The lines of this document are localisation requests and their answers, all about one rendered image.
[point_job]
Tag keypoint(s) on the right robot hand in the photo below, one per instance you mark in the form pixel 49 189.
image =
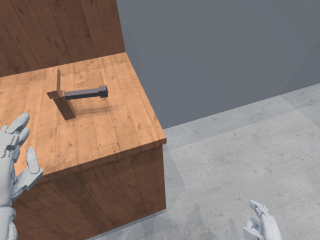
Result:
pixel 265 229

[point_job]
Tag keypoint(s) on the counter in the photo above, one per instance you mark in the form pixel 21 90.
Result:
pixel 102 158

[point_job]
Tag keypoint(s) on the left robot hand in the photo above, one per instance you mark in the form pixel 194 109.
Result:
pixel 11 140

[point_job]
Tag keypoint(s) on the tap lever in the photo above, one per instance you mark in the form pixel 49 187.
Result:
pixel 101 92

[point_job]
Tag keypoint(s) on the left robot forearm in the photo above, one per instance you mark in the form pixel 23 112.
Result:
pixel 8 229

